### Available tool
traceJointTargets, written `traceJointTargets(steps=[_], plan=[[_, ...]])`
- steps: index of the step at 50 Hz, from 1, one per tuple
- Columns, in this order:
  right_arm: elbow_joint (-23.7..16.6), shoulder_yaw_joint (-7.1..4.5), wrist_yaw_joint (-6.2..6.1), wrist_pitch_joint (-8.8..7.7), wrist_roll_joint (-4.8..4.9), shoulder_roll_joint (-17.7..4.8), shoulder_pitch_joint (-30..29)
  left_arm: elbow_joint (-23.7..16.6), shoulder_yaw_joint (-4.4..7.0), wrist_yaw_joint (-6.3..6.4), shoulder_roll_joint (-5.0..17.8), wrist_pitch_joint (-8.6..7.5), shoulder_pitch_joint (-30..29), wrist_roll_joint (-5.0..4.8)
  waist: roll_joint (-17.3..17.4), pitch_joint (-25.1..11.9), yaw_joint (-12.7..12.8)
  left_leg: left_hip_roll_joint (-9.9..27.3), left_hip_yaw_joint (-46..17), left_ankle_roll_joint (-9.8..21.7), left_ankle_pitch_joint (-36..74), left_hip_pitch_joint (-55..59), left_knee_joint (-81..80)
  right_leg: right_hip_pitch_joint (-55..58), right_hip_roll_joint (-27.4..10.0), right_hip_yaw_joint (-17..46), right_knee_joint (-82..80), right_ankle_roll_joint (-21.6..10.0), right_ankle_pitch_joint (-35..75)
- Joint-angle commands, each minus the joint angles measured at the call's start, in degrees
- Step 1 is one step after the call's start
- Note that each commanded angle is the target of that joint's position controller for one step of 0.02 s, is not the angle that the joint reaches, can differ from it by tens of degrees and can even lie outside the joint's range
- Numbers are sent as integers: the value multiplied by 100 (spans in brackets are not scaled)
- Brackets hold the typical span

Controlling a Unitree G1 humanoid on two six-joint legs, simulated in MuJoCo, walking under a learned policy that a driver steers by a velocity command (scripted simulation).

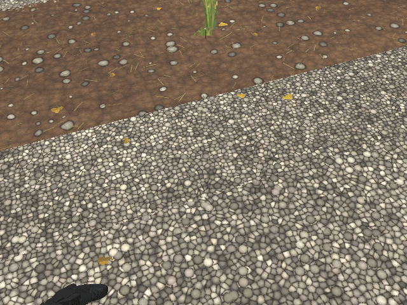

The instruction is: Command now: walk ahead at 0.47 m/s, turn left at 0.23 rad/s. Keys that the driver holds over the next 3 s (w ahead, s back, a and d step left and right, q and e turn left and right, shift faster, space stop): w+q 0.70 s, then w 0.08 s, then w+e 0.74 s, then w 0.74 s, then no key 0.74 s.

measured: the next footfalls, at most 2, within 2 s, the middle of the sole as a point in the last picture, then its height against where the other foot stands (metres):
left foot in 0.56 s outside the picture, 0.16 m lower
right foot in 1.00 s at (174, 252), level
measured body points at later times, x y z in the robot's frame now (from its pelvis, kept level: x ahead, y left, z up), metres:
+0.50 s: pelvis +0.26 +0.06 -0.07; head +0.28 +0.08 +0.38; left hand +0.15 +0.30 -0.21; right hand +0.53 -0.10 -0.16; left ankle +0.40 +0.21 -0.79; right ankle +0.09 -0.11 -0.72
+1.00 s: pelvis +0.55 +0.14 -0.16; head +0.56 +0.14 +0.29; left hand +0.63 +0.45 -0.23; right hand +0.70 -0.09 -0.30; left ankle +0.39 +0.21 -0.88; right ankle +0.70 +0.10 -0.88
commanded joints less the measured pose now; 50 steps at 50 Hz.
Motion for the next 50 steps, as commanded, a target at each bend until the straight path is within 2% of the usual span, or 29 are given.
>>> traceJointTargets(steps=[1, 2, 3, 4, 6, 9, 11, 12, 13, 15, 17, 21, 24, 26, 27, 28, 29, 30, 31, 32, 33, 34, 35, 36, 39, 42, 46, 48, 50], plan=[[-546, -72, 86, -228, 307, -430, 65, 401, 300, -84, 884, 4, 2131, -77, -1321, -996, 889, -161, -629, 321, -69, -3829, 3838, 3605, -2283, 3939, -2286, -1666, -777], [-749, -195, 7, -161, 355, -760, -521, 267, 216, -111, 628, -7, 1538, 1, -684, -260, 724, 125, -539, 402, 393, -3732, 3842, 2600, -2120, 3129, -2397, -1436, -415], [-772, -197, -33, -57, 319, -588, -459, 217, 170, -160, 512, -49, 1120, 36, -470, -52, 439, 384, -594, 358, 803, -3461, 3621, 1837, -2041, 2562, -2478, -1423, -23], [-734, -239, -62, 66, 225, -528, -350, 173, 142, -160, 377, -97, 884, 48, -487, -40, 262, 629, -671, 307, 1050, -3107, 3234, 1431, -1830, 2033, -2610, -1279, 83], [-849, -303, -103, 227, 239, -426, -389, 280, 121, -47, 336, -120, 782, -11, -548, 152, 70, 760, -617, 261, 1062, -2920, 2459, 1117, -1607, 1343, -2888, -989, 294], [-1109, -382, -28, 254, 27, -452, -696, 549, 266, 87, 763, -196, 1345, 185, -54, 52, 171, 769, -544, 103, 2060, -3362, 2205, 1515, -1735, 839, -2698, -1186, 1360], [-1333, -478, 62, 142, 151, -545, -1231, 614, 199, 214, 519, -243, 1449, 152, -390, 172, 248, 731, -781, 185, 3016, -3964, 1191, 2027, -1485, 338, -2459, -762, 1097], [-1454, -472, 105, 100, 150, -479, -1454, 599, 211, 310, 599, -241, 1509, 155, -449, 306, 299, 573, -535, 177, 3683, -3803, 545, 1692, -1244, -70, -2441, -660, 935], [-1549, -451, 176, 34, 61, -437, -1764, 689, 224, 421, 636, -216, 1663, 125, -415, 257, 413, 482, -418, 165, 4557, -3521, 10, 1551, -1179, -265, -2048, -546, 759], [-1659, -392, 358, -35, 42, -273, -2075, 711, 216, 553, 649, -154, 1918, 92, -265, 122, 604, 375, -97, 146, 5589, -2998, -513, 1295, -1254, -489, -1553, -490, 312], [-1834, -374, 466, 65, 110, -305, -2391, 680, 202, 564, 639, -128, 2130, 125, -433, 282, 746, 384, -206, 169, 5541, -3245, -628, 1422, -1499, -374, -1072, -477, -82], [-2208, -265, 626, 218, 124, -225, -3356, 687, 193, 579, 512, 3, 2894, 94, -229, 722, 1247, 466, -286, 211, 5294, -4444, -993, 2245, -1998, -62, 134, -355, -598], [-2145, -187, 716, 138, 152, -174, -3254, 542, 158, 559, 560, 200, 2865, 41, -160, 789, 1183, 484, 143, 216, 5082, -3625, -1505, 1853, -2004, -251, 820, -139, -121], [-1667, -345, 621, 123, 58, -470, -2021, 526, 202, 491, 810, 263, 2754, 7, -152, 215, 588, 154, 692, 322, 4938, -1713, -1652, 1383, -1789, -653, 2340, 8, 1283], [-1276, -551, 506, 129, 17, -812, -757, 547, 257, 442, 935, 222, 2527, -23, -64, -328, -163, 58, 751, 625, 5335, -73, -2014, 787, -1609, -789, 3824, 138, 1776], [-1027, -677, 424, 138, -72, -1307, -133, 523, 259, 413, 854, 139, 2574, -28, 833, -633, -546, 406, 323, 1038, 6371, 1607, -1837, -592, -814, -1028, 6399, 479, -1036], [-1188, -637, 376, 32, -166, -1839, -169, 239, 117, 330, 499, -21, 3396, 82, 1566, -1777, -54, 1449, -1108, 1753, 8257, 3766, 335, -2631, -625, -27, 8128, 615, -3485], [-1318, -628, 391, 92, 36, -1645, 201, -18, 126, 276, 909, -151, 3007, -38, 1358, -2971, -526, 1851, -2024, 2374, 7627, 4119, 70, -2736, -666, 713, 7989, 622, -3252], [-1244, -625, 306, 173, 57, -1627, 434, -388, 104, 274, 882, -215, 2461, -224, 894, -2979, -516, 2052, -2964, 2385, 3961, 3739, -1288, -3227, -704, 841, 7255, 506, -2687], [-1312, -548, 252, 228, 112, -1315, -403, -466, 106, 464, 737, -149, 1777, -131, -249, -1940, -177, 1758, -3279, 1918, 1751, 2550, -2259, -3442, -754, 380, 6915, 451, -1995], [-1590, -468, 181, 100, -47, -1341, -1027, -510, 104, 540, 704, -143, 1912, -279, 19, -1640, 220, 2295, -3945, 2093, 1219, 1375, -2346, -3333, -847, 848, 5892, 376, -660], [-1843, -412, 208, -42, -135, -1063, -1592, -381, 129, 595, 865, -64, 1960, -96, -233, -1088, 413, 2218, -4083, 2057, 1928, 284, -2244, -2898, -1001, 1023, 5503, 400, -577], [-1903, -350, 196, -86, -84, -860, -1956, -261, 183, 602, 787, 37, 2060, 112, -413, -486, 673, 1680, -3036, 1848, 2879, -1055, -2280, -2163, -1077, 1014, 4501, 606, -247], [-1927, -365, 150, -62, -87, -899, -2140, -238, 182, 594, 623, 76, 2190, 205, -322, -434, 836, 1295, -2375, 1698, 2960, -1715, -2337, -1438, -1132, 873, 3670, 711, -257], [-1753, -339, -60, -60, -15, -828, -1806, -483, 94, 482, 389, 20, 1531, 255, 297, -453, 550, 579, -1110, 1408, 3983, -2394, -2287, -242, -857, 438, 1354, 784, 1226], [-1482, -360, -64, -16, 44, -849, -1194, -507, 67, 398, 346, 85, 1213, 76, 417, -542, 207, 838, -1111, 1274, 3393, -1674, -2276, -82, -593, 317, 532, 592, 1768], [-1284, -388, -4, 31, 67, -970, -698, -1018, 131, 212, 602, 71, 230, 64, 295, 59, -127, 1355, -1553, 1135, 2646, -487, -2246, -1167, -540, 412, 129, -23, 957], [-1252, -407, -28, 103, 20, -1039, -732, -1062, 143, 131, 627, 40, 404, 31, 322, 95, 17, 1425, -1403, 986, 3158, -25, -1994, -1165, -441, 306, -68, -245, 568], [-1369, -376, -48, 141, -4, -977, -1121, -715, 297, 116, 849, 56, 1547, 69, 16, -435, 562, 865, -654, 651, 4315, -575, -929, 750, -170, 170, -379, -486, 1198]])
Over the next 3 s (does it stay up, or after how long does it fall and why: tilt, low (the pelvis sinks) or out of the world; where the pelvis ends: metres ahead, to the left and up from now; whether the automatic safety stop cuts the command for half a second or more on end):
stays up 1.43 0.44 -0.31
